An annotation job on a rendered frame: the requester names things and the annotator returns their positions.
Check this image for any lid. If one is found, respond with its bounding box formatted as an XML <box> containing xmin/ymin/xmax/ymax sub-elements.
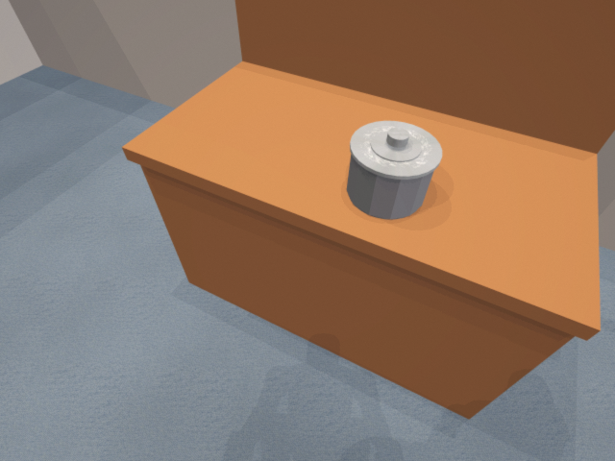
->
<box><xmin>350</xmin><ymin>121</ymin><xmax>442</xmax><ymax>180</ymax></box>

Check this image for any table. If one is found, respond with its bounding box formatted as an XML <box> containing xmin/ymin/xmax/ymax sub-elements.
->
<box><xmin>122</xmin><ymin>0</ymin><xmax>615</xmax><ymax>420</ymax></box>

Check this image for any pot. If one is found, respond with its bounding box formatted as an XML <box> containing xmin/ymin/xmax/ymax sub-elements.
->
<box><xmin>347</xmin><ymin>154</ymin><xmax>433</xmax><ymax>220</ymax></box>

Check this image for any knob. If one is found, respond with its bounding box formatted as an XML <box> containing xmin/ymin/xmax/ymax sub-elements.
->
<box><xmin>386</xmin><ymin>128</ymin><xmax>409</xmax><ymax>148</ymax></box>

